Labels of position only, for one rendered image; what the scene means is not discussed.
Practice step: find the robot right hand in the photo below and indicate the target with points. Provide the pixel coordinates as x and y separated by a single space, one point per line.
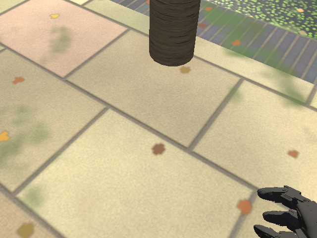
302 222

